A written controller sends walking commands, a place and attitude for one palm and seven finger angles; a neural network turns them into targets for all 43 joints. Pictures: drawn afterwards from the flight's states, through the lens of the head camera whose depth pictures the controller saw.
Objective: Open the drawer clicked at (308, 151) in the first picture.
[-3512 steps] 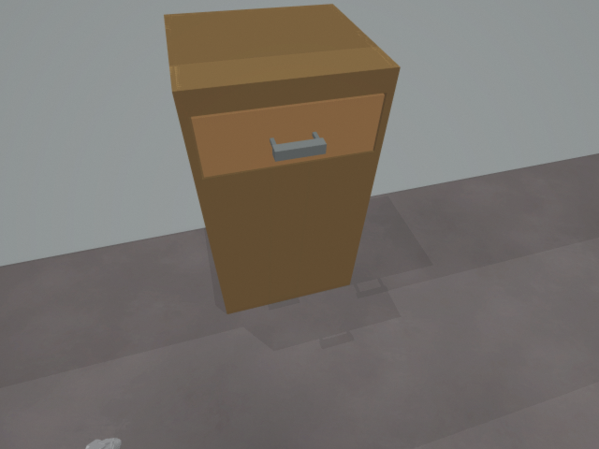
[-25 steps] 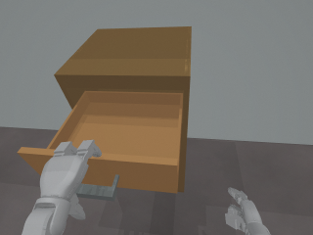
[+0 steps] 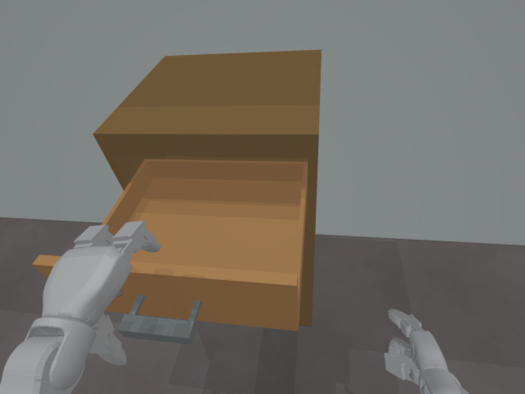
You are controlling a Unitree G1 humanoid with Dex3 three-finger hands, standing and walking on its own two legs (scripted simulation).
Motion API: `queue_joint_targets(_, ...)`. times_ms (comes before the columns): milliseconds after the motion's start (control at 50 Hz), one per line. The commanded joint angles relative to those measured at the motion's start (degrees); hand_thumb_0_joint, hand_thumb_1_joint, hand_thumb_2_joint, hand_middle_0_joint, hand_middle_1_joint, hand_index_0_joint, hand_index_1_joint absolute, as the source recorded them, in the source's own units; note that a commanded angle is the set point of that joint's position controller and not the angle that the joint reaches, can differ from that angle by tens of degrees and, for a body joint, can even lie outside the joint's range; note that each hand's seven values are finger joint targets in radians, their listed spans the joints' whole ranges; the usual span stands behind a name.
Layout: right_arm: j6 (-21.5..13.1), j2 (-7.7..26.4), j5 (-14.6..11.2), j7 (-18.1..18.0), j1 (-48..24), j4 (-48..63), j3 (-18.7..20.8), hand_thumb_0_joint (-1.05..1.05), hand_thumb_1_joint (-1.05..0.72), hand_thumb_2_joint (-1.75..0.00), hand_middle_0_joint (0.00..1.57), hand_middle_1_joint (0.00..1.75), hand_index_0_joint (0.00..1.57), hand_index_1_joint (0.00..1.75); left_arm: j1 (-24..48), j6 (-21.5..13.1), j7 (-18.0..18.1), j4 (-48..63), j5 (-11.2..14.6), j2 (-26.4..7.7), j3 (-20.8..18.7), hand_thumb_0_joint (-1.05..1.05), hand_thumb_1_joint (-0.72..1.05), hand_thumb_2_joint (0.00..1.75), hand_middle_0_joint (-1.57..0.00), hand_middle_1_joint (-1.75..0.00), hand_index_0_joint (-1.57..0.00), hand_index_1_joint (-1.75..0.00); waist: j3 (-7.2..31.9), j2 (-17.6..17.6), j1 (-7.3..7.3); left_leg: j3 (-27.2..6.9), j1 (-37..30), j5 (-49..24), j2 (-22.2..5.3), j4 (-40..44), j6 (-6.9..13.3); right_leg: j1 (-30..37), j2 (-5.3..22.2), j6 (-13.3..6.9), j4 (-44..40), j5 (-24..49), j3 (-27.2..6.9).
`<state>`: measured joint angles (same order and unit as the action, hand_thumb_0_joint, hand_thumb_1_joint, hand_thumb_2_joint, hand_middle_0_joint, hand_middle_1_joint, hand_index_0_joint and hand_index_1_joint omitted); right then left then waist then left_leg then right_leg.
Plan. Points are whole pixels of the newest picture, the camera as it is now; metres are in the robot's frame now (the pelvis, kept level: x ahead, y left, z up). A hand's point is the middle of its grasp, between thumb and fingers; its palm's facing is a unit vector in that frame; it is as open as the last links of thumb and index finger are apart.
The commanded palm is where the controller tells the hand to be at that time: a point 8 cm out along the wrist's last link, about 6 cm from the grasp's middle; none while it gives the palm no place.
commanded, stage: draw the hand back to the body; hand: left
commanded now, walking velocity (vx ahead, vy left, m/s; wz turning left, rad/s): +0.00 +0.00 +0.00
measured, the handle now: (163, 316) +0.24 +0.22 -0.02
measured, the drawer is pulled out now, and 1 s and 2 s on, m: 0.30 0.30 0.30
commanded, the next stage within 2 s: step back with the hand held close in 1.66 s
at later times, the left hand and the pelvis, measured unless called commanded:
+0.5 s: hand (104, 303) +0.19 +0.24 +0.12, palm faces +0.04 -0.12 -0.99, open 13.8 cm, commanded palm +0.16 +0.24 +0.18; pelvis +0.00 +0.01 +0.00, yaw +0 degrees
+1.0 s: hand (109, 273) +0.20 +0.21 +0.17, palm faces +0.35 -0.86 -0.36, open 12.6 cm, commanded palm +0.15 +0.26 +0.18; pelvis +0.01 +0.00 +0.00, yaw +1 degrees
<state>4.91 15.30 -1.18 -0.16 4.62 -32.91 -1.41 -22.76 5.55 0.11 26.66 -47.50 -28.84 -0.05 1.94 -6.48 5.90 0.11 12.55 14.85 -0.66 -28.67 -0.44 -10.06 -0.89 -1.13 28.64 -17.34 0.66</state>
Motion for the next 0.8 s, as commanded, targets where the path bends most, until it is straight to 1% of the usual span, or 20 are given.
queue_joint_targets(0,-2.7,4.0,0.5,-0.1,-10.2,10.0,1.2,0.0,-0.9,-0.9,0.2,0.3,0.2,0.3,8.2,-1.5,2.4,9.9,-1.3,-10.5,-8.4,0.0,-0.5,0.3,-0.3,-1.2,-0.3,-1.2,5.6,5.4,0.06,1.3,-4.6,-11.7,0.8,2.2,1.9,-1.6,1.1,0.4,-5.9,13.7,-0.4)
queue_joint_targets(60,-3.6,3.3,0.6,-0.1,-10.0,10.5,1.0,0.0,-0.9,-0.9,0.2,0.3,0.2,0.3,11.2,-3.0,3.7,12.8,-1.6,-9.9,-7.7,0.0,-0.5,0.3,-0.3,-1.2,-0.3,-1.2,8.1,2.2,0.15,1.0,-5.6,-11.1,0.5,1.9,1.8,-2.2,1.2,-0.1,-5.7,11.1,0.0)
queue_joint_targets(100,-3.5,3.4,0.7,-0.3,-9.7,10.2,1.4,0.0,-0.9,-0.9,0.2,0.3,0.2,0.3,9.3,-3.7,4.3,11.9,-1.3,-9.7,-7.9,0.0,-0.5,0.3,-0.3,-1.2,-0.3,-1.2,7.1,2.5,0.02,1.1,-5.7,-11.4,0.5,2.1,1.7,-2.7,1.1,-0.1,-6.1,11.1,0.2)
queue_joint_targets(140,-3.8,3.5,0.1,-0.3,-11.2,10.2,1.1,0.0,-0.9,-0.9,0.2,0.3,0.2,0.3,9.0,-3.3,4.8,11.5,-1.0,-11.6,-10.5,0.0,-0.5,0.3,-0.3,-1.2,-0.3,-1.2,7.1,1.4,0.15,0.7,-5.6,-11.2,0.3,2.0,1.4,-2.6,0.9,-0.4,-6.0,11.2,-0.7)
queue_joint_targets(240,-3.3,3.7,-0.4,0.3,-11.4,10.5,1.1,0.0,-0.9,-0.9,0.2,0.3,0.2,0.3,6.3,-1.6,4.3,10.0,-0.4,-11.2,-10.5,0.0,-0.5,0.3,-0.3,-1.2,-0.3,-1.2,6.7,2.5,0.32,0.7,-4.0,-12.1,-0.1,2.8,1.2,-1.6,0.8,-0.4,-4.9,12.0,0.0)
queue_joint_targets(260,-3.1,3.5,0.1,0.5,-10.1,10.7,1.1,0.0,-0.9,-0.9,0.2,0.3,0.2,0.3,6.5,-1.5,3.8,10.3,-0.9,-9.6,-8.4,0.0,-0.5,0.3,-0.3,-1.2,-0.3,-1.2,8.0,2.4,0.58,0.9,-4.0,-12.4,-0.1,2.7,1.5,-1.5,0.9,-0.2,-4.6,11.7,1.0)
queue_joint_targets(300,-2.6,3.8,0.1,0.5,-9.9,10.8,1.4,0.0,-0.9,-0.9,0.2,0.3,0.2,0.3,3.2,-1.1,3.3,10.3,-0.4,-9.6,-8.5,0.0,-0.5,0.3,-0.3,-1.2,-0.3,-1.2,7.0,4.5,0.38,0.9,-4.0,-13.9,-0.1,2.7,1.6,-1.2,0.9,0.0,-4.6,13.9,1.1)
queue_joint_targets(340,-3.0,4.0,-0.5,0.5,-11.3,11.7,1.0,0.0,-0.9,-0.9,0.2,0.3,0.2,0.3,2.1,-1.1,3.3,12.3,0.6,-11.9,-11.3,0.0,-0.5,0.3,-0.3,-1.2,-0.3,-1.2,6.9,3.9,0.54,0.8,-3.5,-12.8,-0.4,2.5,1.4,-0.8,1.0,-0.1,-4.4,14.0,0.3)
queue_joint_targets(400,-2.5,4.1,0.2,0.6,-9.1,11.7,1.3,0.0,-0.9,-0.9,0.2,0.3,0.2,0.3,-0.2,-2.1,3.1,13.4,0.1,-11.0,-10.4,0.0,-0.5,0.3,-0.3,-1.2,-0.3,-1.2,6.6,4.8,0.32,1.1,-3.5,-13.2,-0.3,2.0,1.7,-1.9,1.1,0.2,-4.5,14.1,1.2)
queue_joint_targets(440,-3.1,4.3,-0.3,0.3,-10.2,12.3,1.1,0.0,-0.9,-0.9,0.2,0.3,0.2,0.3,-0.5,-2.7,4.0,14.8,1.0,-13.9,-14.2,0.0,-0.5,0.3,-0.3,-1.2,-0.3,-1.2,6.3,4.5,0.34,0.8,-3.4,-11.7,-0.6,1.3,1.4,-2.3,1.0,0.0,-4.6,13.5,0.1)
queue_joint_targets(520,-2.7,4.2,0.3,0.1,-7.8,12.1,1.7,0.0,-0.9,-0.9,0.2,0.3,0.2,0.3,-1.6,-4.6,4.9,15.0,0.3,-12.6,-13.7,0.0,-0.5,0.3,-0.3,-1.2,-0.3,-1.2,6.1,4.1,0.16,1.1,-4.1,-12.3,-0.6,0.3,1.6,-4.5,1.4,0.3,-4.6,13.1,0.7)
queue_joint_targets(540,-3.4,4.3,-0.3,0.0,-9.2,12.3,1.5,0.0,-0.9,-0.9,0.2,0.3,0.2,0.3,-2.0,-4.7,5.3,15.8,1.7,-13.7,-15.6,0.0,-0.5,0.3,-0.3,-1.2,-0.3,-1.2,6.2,2.0,0.15,0.7,-4.2,-11.3,-0.7,0.3,1.4,-4.1,1.1,-0.1,-4.7,12.6,-0.1)
queue_joint_targets(580,-3.1,4.1,0.2,0.1,-7.4,12.1,1.8,0.0,-0.9,-0.9,0.2,0.3,0.2,0.3,-3.0,-5.1,5.4,15.0,1.1,-12.8,-14.5,0.0,-0.5,0.3,-0.3,-1.2,-0.3,-1.2,6.4,2.4,0.06,0.9,-4.3,-12.1,-0.7,0.1,1.5,-4.7,1.4,0.1,-4.4,12.1,1.0)
queue_joint_targets(640,-3.3,4.6,-0.4,-0.3,-9.1,12.0,1.8,0.0,-0.9,-0.9,0.2,0.3,0.2,0.3,-4.0,-4.8,5.3,13.8,2.3,-14.4,-16.9,0.0,-0.5,0.3,-0.3,-1.2,-0.3,-1.2,5.1,2.8,-0.05,0.5,-3.5,-10.5,-0.6,-0.1,1.4,-5.0,1.0,0.1,-4.7,11.8,-0.2)
queue_joint_targets(660,-7.7,-0.4,-0.7,-1.8,-3.3,13.6,1.4,0.0,-0.9,-0.9,0.2,0.3,0.2,0.3,1.0,-8.4,5.2,12.4,42.8,11.7,-9.6,0.0,-0.47,0.32,-0.3,-1.18,-0.3,-1.18,1.1,7.1,-6.4,0.7,-8.5,-6.3,-1.6,1.3,2.7,-3.8,0.2,-0.1,-4.5,9.4,2.9)
queue_joint_targets(680,-10.2,1.6,-0.6,-3.0,-2.5,12.3,1.5,0.0,-0.9,-0.9,0.2,0.3,0.2,0.3,-2.4,-10.3,6.2,10.3,43.8,3.9,-13.6,0.0,-0.43,0.33,-0.29,-1.15,-0.29,-1.15,0.8,9.2,-4.72,-0.3,-7.9,-4.8,-2.8,2.1,2.4,-4.3,0.9,0.1,-4.0,6.3,2.4)
queue_joint_targets(700,-11.0,1.7,-0.3,-3.5,-3.1,11.7,1.2,0.0,-0.9,-0.9,0.2,0.3,0.2,0.3,-4.2,-11.1,6.8,10.2,44.1,3.9,-14.4,0.0,-0.4,0.34,-0.29,-1.13,-0.29,-1.13,-0.1,4.3,-4.24,-0.3,-7.6,-3.7,-2.3,2.9,2.1,-4.4,0.7,-0.2,-4.6,4.8,2.3)
queue_joint_targets(720,-11.5,1.6,-0.1,-4.3,-2.6,11.9,1.2,0.0,-0.9,-0.9,0.2,0.3,0.2,0.3,-4.4,-12.0,7.3,14.9,47.3,2.9,-15.8,0.0,-0.36,0.36,-0.29,-1.11,-0.29,-1.11,1.5,7.5,-3.67,-0.7,-7.5,-5.0,-2.2,3.8,1.9,-2.5,1.4,0.2,-5.3,5.6,2.8)
queue_joint_targets(740,-12.9,2.2,0.1,-4.9,-3.8,11.0,1.2,0.0,-0.9,-0.9,0.2,0.3,0.2,0.3,-3.3,-13.0,8.0,16.9,48.5,-0.8,-19.2,0.0,-0.32,0.37,-0.29,-1.09,-0.29,-1.09,2.0,7.1,-3.13,-0.6,-7.1,-4.6,-2.1,3.8,1.7,-1.6,1.5,0.3,-5.3,5.5,2.2)
queue_joint_targets(780,-15.2,1.6,0.7,-5.5,-2.3,11.0,0.7,0.0,-0.9,-0.9,0.2,0.3,0.2,0.3,-2.6,-14.7,8.5,19.9,48.8,0.7,-17.7,0.0,-0.26,0.4,-0.28,-1.04,-0.28,-1.04,4.9,5.7,-2.76,-0.1,-7.9,-7.2,-1.8,3.9,1.8,-0.3,2.2,0.3,-5.0,7.8,2.2)
